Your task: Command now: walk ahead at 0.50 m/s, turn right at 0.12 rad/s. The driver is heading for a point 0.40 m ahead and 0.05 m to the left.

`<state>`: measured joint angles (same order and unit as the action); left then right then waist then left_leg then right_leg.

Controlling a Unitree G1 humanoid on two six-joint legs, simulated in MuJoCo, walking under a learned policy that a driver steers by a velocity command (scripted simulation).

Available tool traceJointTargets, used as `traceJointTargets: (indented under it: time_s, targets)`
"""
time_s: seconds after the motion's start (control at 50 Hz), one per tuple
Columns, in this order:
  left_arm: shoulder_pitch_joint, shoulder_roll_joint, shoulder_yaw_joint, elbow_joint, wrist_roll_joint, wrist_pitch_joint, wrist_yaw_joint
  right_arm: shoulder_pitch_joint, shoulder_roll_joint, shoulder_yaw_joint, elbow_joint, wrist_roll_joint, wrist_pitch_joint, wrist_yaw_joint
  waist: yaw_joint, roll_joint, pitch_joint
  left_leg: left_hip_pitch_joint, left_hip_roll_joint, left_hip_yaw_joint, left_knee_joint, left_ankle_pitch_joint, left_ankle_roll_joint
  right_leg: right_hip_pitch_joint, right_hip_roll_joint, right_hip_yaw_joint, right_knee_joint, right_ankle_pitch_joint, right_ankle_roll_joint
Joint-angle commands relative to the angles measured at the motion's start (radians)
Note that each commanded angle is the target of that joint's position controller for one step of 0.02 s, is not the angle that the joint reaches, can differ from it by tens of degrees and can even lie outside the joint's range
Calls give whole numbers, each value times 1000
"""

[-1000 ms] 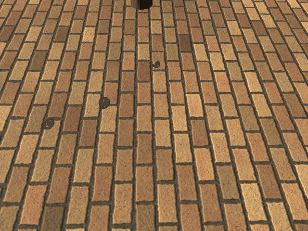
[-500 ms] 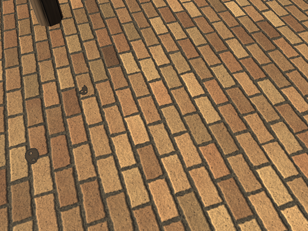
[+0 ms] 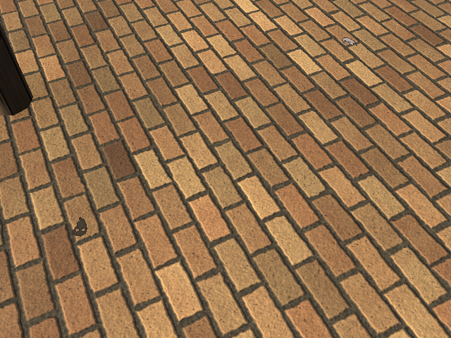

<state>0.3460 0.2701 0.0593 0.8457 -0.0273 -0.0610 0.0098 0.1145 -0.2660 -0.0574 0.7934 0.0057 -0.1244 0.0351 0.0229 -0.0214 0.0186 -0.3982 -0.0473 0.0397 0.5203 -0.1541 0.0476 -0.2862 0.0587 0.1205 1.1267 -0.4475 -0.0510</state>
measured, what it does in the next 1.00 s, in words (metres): walks ahead: right foot, then left foot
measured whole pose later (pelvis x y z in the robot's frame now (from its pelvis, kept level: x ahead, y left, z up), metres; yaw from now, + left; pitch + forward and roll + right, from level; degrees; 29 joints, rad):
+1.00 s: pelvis +0.36 -0.03 +0.01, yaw +0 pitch +0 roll -1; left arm 0.17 0.23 0.02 0.95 0.01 -0.01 0.01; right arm 0.19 -0.23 -0.03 0.92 -0.01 -0.01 -0.03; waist 0.00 -0.01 0.01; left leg -0.25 0.04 -0.01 0.52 -0.26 -0.03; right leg -0.23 0.02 -0.03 0.48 -0.24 -0.02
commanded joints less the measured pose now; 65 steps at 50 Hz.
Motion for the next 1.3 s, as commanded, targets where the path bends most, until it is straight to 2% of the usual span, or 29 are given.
traceJointTargets:
  time_s: [0.02, 0.04, 0.1, 0.14, 0.16, 0.22, 0.32, 0.36, 0.4, 0.42, 0.44, 0.46, 0.48, 0.5, 0.52, 0.54, 0.56, 0.58, 0.64, 0.68, 0.76, 0.78, 0.8, 0.82, 0.84, 0.86, 0.94, 1.02, 1.3]
  targets:
    - [-97, 128, 28, -116, 17, -31, 0, 112, -98, -21, -15, -11, 6, -3, -61, 51, -36, 371, 320, -449, -286, -57, 189, -433, -139, -1, 81, 109, 4]
    - [-78, 114, 29, -112, 19, -27, -2, 102, -92, -16, -14, -17, 5, -3, -38, 72, -31, 319, 291, -395, -305, 23, 182, -381, -159, -9, 42, 130, 8]
    - [-73, 69, 19, -116, 19, -15, -2, 124, -116, -20, 7, -5, 0, -7, -21, 103, -30, 269, 270, -292, -353, 169, 198, -363, -180, -44, -77, 161, 32]
    - [-136, 61, 15, -137, 27, -11, 2, 149, -135, -26, 19, -3, 6, -18, -35, 69, -26, 280, 257, -242, -381, 199, 192, -400, -184, -60, -169, 262, 49]
    - [-162, 46, 7, -148, 24, -13, -1, 154, -158, -31, 23, 0, 10, -21, -39, 95, -16, 268, 264, -221, -385, 229, 193, -394, -191, -63, -248, 310, 56]
    - [-267, 34, -1, -169, 22, -24, -11, 200, -158, -29, 43, 10, 20, -27, -77, 78, 2, 272, 212, -128, -385, 247, 151, -341, -158, -101, -446, 475, 56]
    - [-399, 44, -4, -218, 8, -33, -37, 289, -169, -28, 85, 17, 42, -29, -116, 91, 35, 388, 269, -140, -342, 239, 140, -338, -122, -113, -586, 490, 34]
    - [-392, 64, 2, -225, 16, -41, -47, 279, -176, -30, 91, 13, 57, -36, -89, 105, 28, 444, 279, -136, -260, 401, 112, -298, -99, -114, -636, 436, 7]
    - [-231, 111, 26, -177, 33, -49, -47, 239, -187, -30, 82, 13, 68, -44, 7, 118, -79, 442, 231, -100, -68, 672, 63, -58, -45, -153, -697, 499, -35]
    - [-111, 164, 43, -142, 47, -52, -40, 238, -169, -21, 68, 5, 65, -47, 54, 88, -179, 346, 176, -66, 98, 608, 20, 169, -101, -116, -681, 729, -72]
    - [16, 240, 54, -127, 73, -45, -29, 270, -105, 4, 35, -27, 53, -47, 69, -83, -336, 55, 77, -25, 435, 180, -42, 527, -342, 141, -579, 1116, -178]
    - [30, 214, 43, -113, 53, -29, -31, 428, -37, 28, 81, -9, 42, -34, 28, -273, -505, -149, -20, -103, 718, -534, -82, 717, -529, 416, -604, 1247, -348]
    - [8, 157, 30, -118, 34, -14, -35, 387, -157, -4, 94, 13, 41, -30, 57, -135, -460, -184, 30, -189, 780, -528, -79, 609, -468, 362, -645, 1101, -313]
    - [-77, 132, 19, -127, 27, -9, -33, 274, -165, -8, 59, 30, 47, -31, 40, -99, -296, -245, 73, -145, 763, -483, -78, 474, -412, 227, -673, 1029, -261]
    - [-148, 105, 9, -125, 31, -11, -34, 222, -142, -6, 51, 18, 59, -40, 8, -24, -197, -233, 113, -116, 685, -415, -86, 319, -359, 157, -720, 970, -227]
    - [-202, 70, -4, -126, 41, -13, -35, 193, -135, -10, 47, -4, 82, -53, -22, 0, -142, -156, 142, -111, 605, -360, -86, 170, -322, 110, -781, 884, -199]
    - [-241, 80, -1, -120, 54, -16, -37, 240, -104, -5, 54, -2, 100, -57, -67, -75, -125, -47, 154, -114, 548, -319, -99, 54, -320, 78, -807, 895, -213]
    - [-271, 80, 1, -115, 58, -19, -39, 273, -80, 1, 66, -5, 112, -61, -87, -98, -121, 19, 148, -98, 472, -293, -111, -9, -298, 33, -823, 916, -214]
    - [-277, 100, 8, -85, 57, -16, -30, 246, -70, 5, 66, -11, 118, -70, -84, -89, -166, 110, 130, -72, 284, -164, -112, -26, -267, -30, -829, 904, -197]
    - [-265, 108, 7, -61, 51, -7, -22, 208, -80, 1, 64, -12, 130, -70, -69, -81, -174, 157, 126, -71, 209, -80, -103, -31, -270, -25, -849, 720, -183]
    - [-264, 77, -10, -25, 39, 13, -18, 142, -86, -5, 54, -27, 141, -71, -70, -60, -76, 257, 108, -55, -9, 11, -59, -111, -211, -4, -862, 133, -103]
    - [-230, 54, -19, -6, 42, 14, -18, 129, -101, -6, 44, -35, 139, -73, -64, -33, -47, 279, 143, -95, -75, 68, -43, -126, -182, -5, -845, 49, -59]
    - [-192, 47, -22, 4, 53, 14, -18, 119, -148, -12, 31, -33, 136, -78, -31, 36, -29, 285, 204, -150, -100, 146, -18, -138, -132, -31, -789, 11, -19]
    - [-123, 42, -19, 15, 48, 16, -14, 83, -189, -24, 43, -18, 135, -78, 30, 158, -20, 204, 205, -152, -100, -14, 9, -96, -72, -94, -780, 52, 8]
    - [-159, 52, -21, 20, 52, 24, -5, 74, -133, -17, 51, -16, 129, -68, -3, 162, -12, 97, 175, -149, -139, -175, 0, 19, -66, -126, -742, 136, 27]
    - [-184, 80, -12, 22, 44, 34, 1, 73, -90, -5, 54, -23, 123, -65, -13, 122, 1, 68, 151, -128, -155, -204, -22, 32, -74, -114, -733, 150, 22]
    - [-176, 69, -12, 51, 43, 43, 9, 79, -94, -3, 84, -16, 99, -64, -17, 97, -31, 149, 133, -98, -101, 22, -46, 56, -89, -103, -716, 282, 9]
    - [-184, 67, -10, 81, 33, 41, 9, 85, -94, -2, 109, -10, 99, -67, -26, 58, -62, 196, 125, -86, -68, 141, -38, 85, -93, -107, -694, 391, 13]
    - [-186, 75, -9, 173, 29, 63, 23, 71, -77, 1, 183, -9, 117, -72, -22, 23, -31, 210, 99, -60, -79, 143, -37, 115, -98, -108, -695, 419, 21]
